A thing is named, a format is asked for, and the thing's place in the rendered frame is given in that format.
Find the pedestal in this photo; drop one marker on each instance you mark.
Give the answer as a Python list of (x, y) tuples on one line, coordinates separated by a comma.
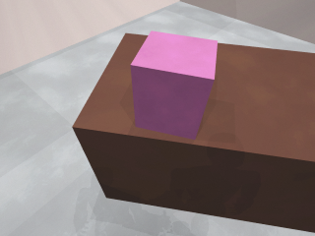
[(253, 158)]

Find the carton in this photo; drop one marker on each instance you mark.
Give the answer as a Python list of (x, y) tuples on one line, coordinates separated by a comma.
[(172, 78)]

